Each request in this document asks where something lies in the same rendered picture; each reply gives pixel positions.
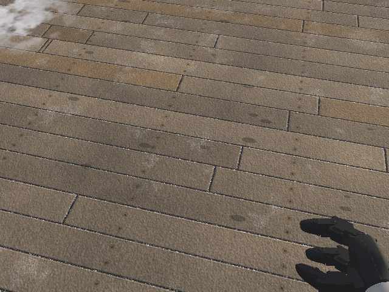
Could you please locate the robot right hand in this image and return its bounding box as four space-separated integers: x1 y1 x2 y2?
295 216 389 292

